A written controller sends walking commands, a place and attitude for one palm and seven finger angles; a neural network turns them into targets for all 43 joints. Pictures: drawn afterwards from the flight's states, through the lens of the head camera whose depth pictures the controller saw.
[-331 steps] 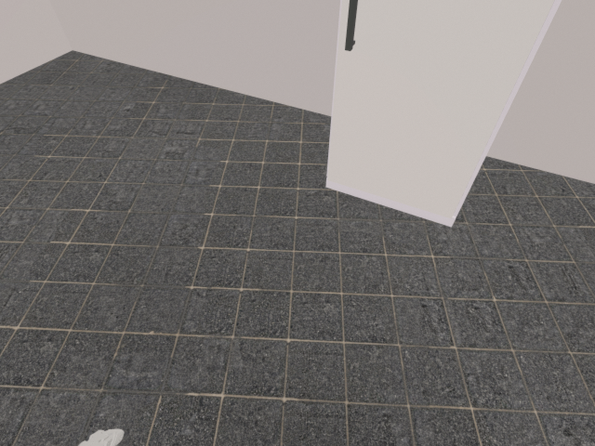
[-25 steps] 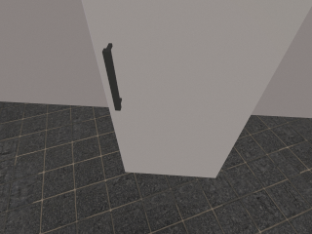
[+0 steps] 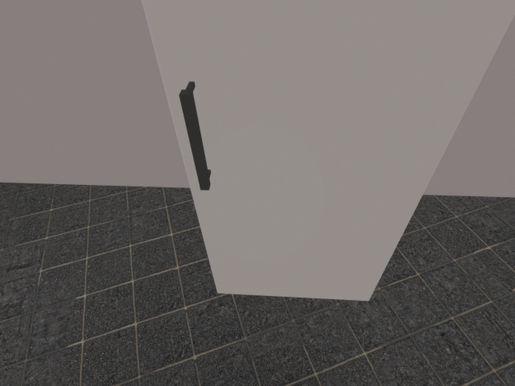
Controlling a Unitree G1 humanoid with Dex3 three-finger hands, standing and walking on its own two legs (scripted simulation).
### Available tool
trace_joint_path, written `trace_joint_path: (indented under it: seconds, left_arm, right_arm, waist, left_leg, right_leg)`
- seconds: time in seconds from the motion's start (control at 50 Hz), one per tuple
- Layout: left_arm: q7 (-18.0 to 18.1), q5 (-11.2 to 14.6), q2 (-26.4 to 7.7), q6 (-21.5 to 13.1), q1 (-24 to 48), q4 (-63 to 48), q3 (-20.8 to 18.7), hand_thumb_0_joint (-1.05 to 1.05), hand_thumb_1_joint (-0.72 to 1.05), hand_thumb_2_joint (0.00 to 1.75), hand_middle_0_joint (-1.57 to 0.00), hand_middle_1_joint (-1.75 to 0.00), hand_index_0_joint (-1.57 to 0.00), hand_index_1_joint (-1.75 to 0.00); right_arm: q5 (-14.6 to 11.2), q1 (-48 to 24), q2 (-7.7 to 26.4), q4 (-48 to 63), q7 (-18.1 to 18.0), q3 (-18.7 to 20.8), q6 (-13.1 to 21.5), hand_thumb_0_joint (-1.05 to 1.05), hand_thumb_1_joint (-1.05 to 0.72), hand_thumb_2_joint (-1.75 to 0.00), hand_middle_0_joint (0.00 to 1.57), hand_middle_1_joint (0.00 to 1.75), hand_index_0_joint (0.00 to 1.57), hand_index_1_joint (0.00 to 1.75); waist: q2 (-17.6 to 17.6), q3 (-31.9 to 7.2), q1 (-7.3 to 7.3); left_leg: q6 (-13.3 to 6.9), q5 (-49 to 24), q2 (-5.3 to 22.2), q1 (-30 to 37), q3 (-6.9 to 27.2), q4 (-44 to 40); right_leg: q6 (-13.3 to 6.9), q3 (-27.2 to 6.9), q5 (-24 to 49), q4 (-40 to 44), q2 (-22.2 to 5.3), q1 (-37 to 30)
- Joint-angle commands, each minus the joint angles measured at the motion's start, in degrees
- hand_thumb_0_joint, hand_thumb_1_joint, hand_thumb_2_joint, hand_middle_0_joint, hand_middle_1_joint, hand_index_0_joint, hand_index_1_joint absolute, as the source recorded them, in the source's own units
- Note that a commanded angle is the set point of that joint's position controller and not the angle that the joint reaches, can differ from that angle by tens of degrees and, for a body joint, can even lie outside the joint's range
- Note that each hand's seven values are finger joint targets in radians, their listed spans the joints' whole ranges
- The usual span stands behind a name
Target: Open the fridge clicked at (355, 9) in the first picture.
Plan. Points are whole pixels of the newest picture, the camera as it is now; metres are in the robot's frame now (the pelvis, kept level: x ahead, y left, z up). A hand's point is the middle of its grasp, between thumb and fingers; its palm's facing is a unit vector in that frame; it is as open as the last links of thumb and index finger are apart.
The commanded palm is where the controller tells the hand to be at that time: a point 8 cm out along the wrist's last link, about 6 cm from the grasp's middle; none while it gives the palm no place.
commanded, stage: look again from close up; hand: left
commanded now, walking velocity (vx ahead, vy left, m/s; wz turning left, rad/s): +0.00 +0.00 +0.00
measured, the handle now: (198, 140) +0.57 +0.16 +0.09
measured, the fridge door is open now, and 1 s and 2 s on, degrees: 0 0 0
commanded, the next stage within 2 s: shuffle to correct the standing spot in 0.74 s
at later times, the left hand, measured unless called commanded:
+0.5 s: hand out of the picture +0.02 +0.16 -0.17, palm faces +0.02 -0.98 -0.22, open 7.3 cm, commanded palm none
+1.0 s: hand out of the picture +0.02 +0.15 -0.17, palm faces +0.06 -0.98 -0.20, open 7.3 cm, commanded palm none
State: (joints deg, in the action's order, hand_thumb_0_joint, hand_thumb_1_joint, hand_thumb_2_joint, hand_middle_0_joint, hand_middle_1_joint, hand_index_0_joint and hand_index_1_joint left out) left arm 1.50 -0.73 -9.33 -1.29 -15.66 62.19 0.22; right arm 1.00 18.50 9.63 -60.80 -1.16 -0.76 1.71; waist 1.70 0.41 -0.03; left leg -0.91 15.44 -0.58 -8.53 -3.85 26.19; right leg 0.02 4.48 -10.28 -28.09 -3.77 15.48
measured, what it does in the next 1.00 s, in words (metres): stands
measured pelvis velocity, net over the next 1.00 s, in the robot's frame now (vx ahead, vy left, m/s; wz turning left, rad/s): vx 0.02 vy -0.03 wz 0.01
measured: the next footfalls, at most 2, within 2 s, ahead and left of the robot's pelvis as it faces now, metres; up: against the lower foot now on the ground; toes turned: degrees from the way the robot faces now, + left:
left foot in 1.52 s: +0.18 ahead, +0.16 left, +0.00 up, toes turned +9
right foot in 1.86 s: +0.15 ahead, -0.08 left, +0.00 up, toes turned -3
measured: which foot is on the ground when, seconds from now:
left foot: down 0.00-1.00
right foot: down 0.00-1.00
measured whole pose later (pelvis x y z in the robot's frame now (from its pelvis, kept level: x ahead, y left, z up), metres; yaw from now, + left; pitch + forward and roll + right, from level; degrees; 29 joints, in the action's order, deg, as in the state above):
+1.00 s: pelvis +0.02 -0.03 +0.00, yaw +1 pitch -1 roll +0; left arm 1.1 -1.1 -9.0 -0.7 -15.9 62.5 -0.7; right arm 1.4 18.0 9.1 -64.0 -1.2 -0.7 0.6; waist 0.6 1.6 -0.7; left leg 0.7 18.1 2.5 -8.8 -2.0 27.6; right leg -2.6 6.7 -11.9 -27.2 -0.8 14.3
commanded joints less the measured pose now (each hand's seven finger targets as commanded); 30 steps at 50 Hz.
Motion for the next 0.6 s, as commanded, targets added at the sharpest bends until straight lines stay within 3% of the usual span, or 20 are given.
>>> trace_joint_path:
  seconds: [0.0, 0.48, 0.58]
  left_arm:
    - [0.2, 0.1, -7.2, -0.7, -1.6, -2.3, -1.6, 0.00, 0.90, 0.90, -0.20, -0.30, -0.20, -0.30]
    - [0.1, 0.1, -8.1, -0.8, -0.4, -1.3, -1.7, 0.00, 0.90, 0.90, -0.20, -0.30, -0.20, -0.30]
    - [0.1, 0.0, -8.2, -0.7, -0.5, -1.4, -1.8, 0.00, 0.90, 0.90, -0.20, -0.30, -0.20, -0.30]
  right_arm:
    - [0.1, 2.1, 6.3, 1.6, -0.2, 1.4, 0.7, 0.00, -0.90, -0.90, 0.20, 0.30, 0.20, 0.30]
    - [0.0, 0.3, 6.4, -1.1, -0.3, 1.1, 0.3, 0.00, -0.90, -0.90, 0.20, 0.30, 0.20, 0.30]
    - [0.0, 0.6, 5.9, -1.3, -0.2, 1.1, 0.0, 0.00, -0.90, -0.90, 0.20, 0.30, 0.20, 0.30]
  waist:
    - [-2.1, 4.1, -0.17]
    - [-1.6, 2.8, -0.16]
    - [-2.8, 3.9, -0.16]
  left_leg:
    - [-0.9, -1.0, 6.1, -7.9, 6.4, -8.6]
    - [0.1, -4.5, 6.3, -4.6, 4.9, -7.8]
    - [0.2, -2.5, 5.9, -5.0, 4.4, -7.6]
  right_leg:
    - [-2.3, -5.8, -1.6, 5.3, -3.3, -4.5]
    - [-2.7, -6.3, 1.1, 7.8, -4.0, -6.1]
    - [-2.7, -6.8, -3.1, 9.4, -4.2, -5.1]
